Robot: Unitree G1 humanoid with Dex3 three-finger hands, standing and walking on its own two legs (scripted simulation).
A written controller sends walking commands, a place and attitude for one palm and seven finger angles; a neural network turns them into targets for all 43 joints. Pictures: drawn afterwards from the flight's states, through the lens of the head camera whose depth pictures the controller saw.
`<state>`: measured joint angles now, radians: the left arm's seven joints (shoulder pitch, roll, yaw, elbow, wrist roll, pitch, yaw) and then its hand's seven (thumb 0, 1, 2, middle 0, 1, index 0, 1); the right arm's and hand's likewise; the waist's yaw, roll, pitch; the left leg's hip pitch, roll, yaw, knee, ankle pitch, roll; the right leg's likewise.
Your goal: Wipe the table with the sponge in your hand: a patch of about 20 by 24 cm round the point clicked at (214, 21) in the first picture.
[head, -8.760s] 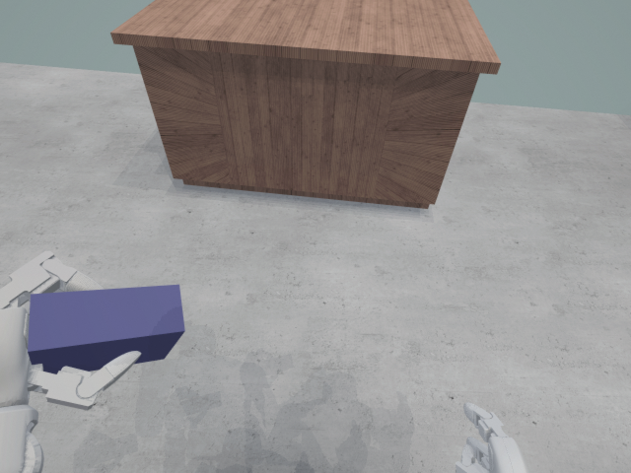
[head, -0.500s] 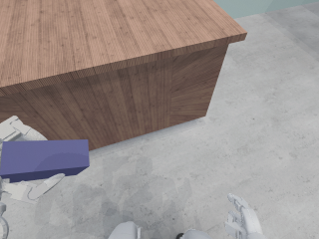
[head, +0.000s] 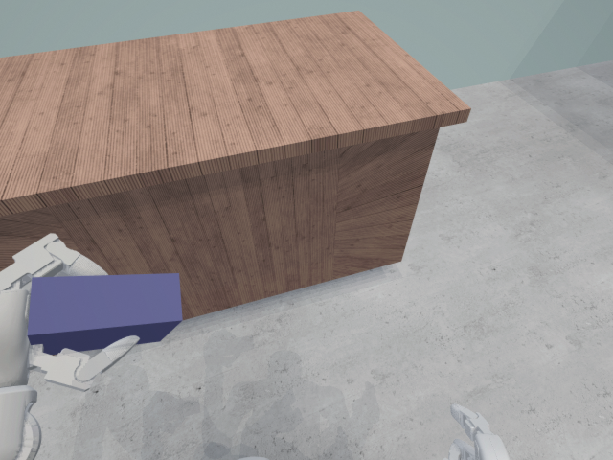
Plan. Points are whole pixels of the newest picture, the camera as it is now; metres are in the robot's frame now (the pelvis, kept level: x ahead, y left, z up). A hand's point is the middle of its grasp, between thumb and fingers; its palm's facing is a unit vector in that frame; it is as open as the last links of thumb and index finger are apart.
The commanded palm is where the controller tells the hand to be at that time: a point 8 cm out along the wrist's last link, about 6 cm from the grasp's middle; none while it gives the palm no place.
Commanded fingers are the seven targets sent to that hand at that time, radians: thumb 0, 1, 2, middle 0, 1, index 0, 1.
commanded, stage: take the last steps up to it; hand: left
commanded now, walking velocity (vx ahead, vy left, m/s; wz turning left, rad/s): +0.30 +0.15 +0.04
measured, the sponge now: (128, 313) +0.23 +0.20 +0.14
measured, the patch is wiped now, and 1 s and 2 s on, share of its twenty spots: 0.00 0.00 0.00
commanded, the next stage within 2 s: come to a stop and stand still in 1.38 s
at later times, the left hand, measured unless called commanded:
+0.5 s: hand (62, 247) +0.29 +0.28 +0.18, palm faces +0.37 -0.78 -0.50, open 9.3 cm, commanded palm +0.23 +0.33 +0.19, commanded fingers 0.00 0.10 1.30 -1.20 -1.60 -1.20 -1.60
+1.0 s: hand (36, 175) +0.40 +0.37 +0.18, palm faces +0.39 -0.79 -0.46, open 9.3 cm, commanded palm +0.33 +0.40 +0.19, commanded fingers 0.00 0.10 1.30 -1.20 -1.60 -1.20 -1.60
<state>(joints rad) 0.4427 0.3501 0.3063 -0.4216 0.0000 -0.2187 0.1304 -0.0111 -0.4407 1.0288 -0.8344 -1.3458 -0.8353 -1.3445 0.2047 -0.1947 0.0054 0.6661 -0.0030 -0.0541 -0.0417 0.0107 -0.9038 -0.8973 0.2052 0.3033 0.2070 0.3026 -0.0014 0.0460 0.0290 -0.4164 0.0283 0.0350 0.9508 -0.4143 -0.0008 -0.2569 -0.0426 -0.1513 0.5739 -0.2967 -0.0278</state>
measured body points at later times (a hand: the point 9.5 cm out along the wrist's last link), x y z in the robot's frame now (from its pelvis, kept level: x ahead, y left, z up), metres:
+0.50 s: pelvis +0.08 +0.05 -0.01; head +0.11 +0.03 +0.44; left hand +0.26 +0.32 +0.20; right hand +0.25 -0.16 -0.11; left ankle +0.09 +0.17 -0.73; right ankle +0.10 -0.04 -0.73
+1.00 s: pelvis +0.17 +0.12 +0.00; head +0.21 +0.13 +0.45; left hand +0.37 +0.41 +0.20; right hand +0.35 -0.11 -0.09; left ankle +0.21 +0.23 -0.73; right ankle +0.13 +0.01 -0.66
